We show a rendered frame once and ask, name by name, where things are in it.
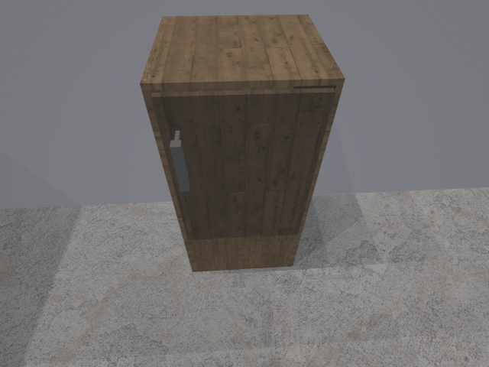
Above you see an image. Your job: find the handle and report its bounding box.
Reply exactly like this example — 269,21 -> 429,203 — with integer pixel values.
170,131 -> 190,192

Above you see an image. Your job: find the cupboard door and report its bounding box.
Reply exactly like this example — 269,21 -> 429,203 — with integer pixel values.
151,88 -> 335,240

